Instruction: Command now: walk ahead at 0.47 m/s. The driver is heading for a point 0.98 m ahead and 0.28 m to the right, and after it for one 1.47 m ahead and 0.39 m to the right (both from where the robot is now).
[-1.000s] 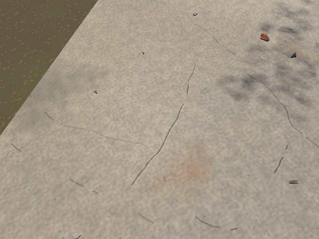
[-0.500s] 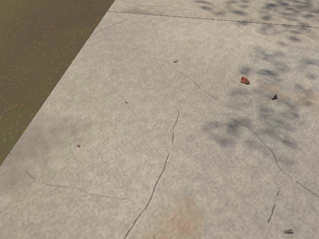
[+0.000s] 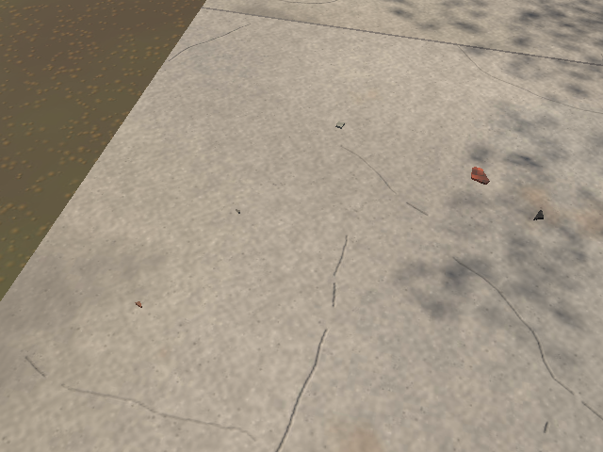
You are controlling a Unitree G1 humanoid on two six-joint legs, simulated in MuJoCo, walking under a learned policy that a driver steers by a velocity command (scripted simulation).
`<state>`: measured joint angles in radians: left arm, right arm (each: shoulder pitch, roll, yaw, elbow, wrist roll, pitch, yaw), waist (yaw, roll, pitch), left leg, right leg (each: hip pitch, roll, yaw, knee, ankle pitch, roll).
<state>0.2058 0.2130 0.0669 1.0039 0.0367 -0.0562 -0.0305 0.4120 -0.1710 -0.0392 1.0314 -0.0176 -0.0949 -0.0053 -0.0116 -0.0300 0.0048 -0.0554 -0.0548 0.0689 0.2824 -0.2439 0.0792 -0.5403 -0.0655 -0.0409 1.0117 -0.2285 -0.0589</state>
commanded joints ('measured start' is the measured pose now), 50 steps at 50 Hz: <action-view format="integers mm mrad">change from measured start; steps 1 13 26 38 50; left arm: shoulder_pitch -69 284 196 252 106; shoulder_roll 8 193 74 140 34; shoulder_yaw -5 50 -2 14 15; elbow -69 -23 10 4 -125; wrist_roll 0 21 -27 -11 -2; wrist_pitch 5 -24 -52 -34 44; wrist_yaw -8 37 30 47 -10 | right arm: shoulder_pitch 82 91 -230 -385 -119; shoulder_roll -102 -106 -71 -122 -112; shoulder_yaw -9 -4 -23 -26 -33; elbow -7 -8 -133 -234 -144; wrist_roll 3 4 -20 4 4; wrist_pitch -16 -4 58 19 -27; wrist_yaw -7 -10 32 20 -5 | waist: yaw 7 191 8 11 36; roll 97 -27 -6 -61 115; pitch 96 -207 94 48 20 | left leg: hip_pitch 50 -168 -597 -376 -76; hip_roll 252 155 183 68 330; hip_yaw -170 1 -53 -30 -106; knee -127 723 661 238 -126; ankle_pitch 436 447 137 82 227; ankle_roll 113 37 -55 -41 49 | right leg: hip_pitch -175 706 398 568 -91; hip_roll -10 -143 -117 -126 -29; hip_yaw -20 214 158 212 74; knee -90 -542 -920 -670 151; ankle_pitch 77 -10 214 598 21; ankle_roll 20 -161 -163 -125 -16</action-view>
